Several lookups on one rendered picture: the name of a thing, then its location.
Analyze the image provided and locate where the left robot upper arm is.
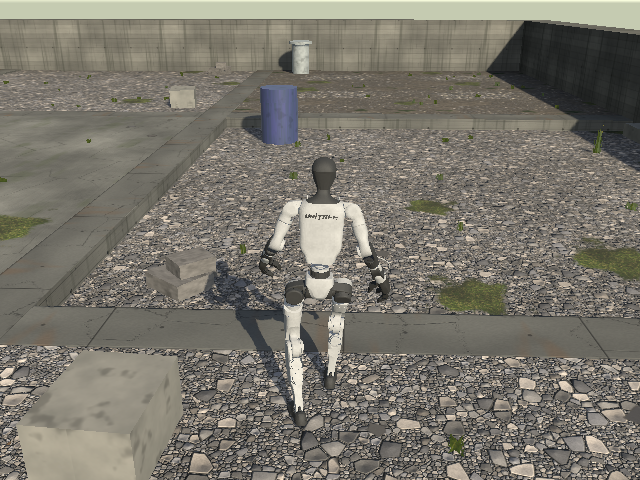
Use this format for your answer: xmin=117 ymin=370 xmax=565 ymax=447
xmin=268 ymin=200 xmax=302 ymax=251

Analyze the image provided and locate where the robot right forearm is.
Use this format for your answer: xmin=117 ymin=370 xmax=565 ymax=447
xmin=363 ymin=242 xmax=386 ymax=284

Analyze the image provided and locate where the right robot shin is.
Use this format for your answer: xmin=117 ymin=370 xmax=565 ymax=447
xmin=327 ymin=317 xmax=345 ymax=377

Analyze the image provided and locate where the robot right hand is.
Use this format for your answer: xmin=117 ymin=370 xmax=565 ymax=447
xmin=368 ymin=274 xmax=390 ymax=303

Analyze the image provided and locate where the left robot foot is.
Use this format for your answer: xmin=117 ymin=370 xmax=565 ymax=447
xmin=287 ymin=401 xmax=307 ymax=426

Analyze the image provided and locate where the robot left forearm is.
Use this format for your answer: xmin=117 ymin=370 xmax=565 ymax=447
xmin=261 ymin=235 xmax=278 ymax=264

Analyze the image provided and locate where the right robot upper arm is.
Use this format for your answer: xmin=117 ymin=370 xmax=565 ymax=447
xmin=343 ymin=202 xmax=372 ymax=258

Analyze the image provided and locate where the robot left hand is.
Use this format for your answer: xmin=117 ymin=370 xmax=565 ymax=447
xmin=259 ymin=259 xmax=282 ymax=277

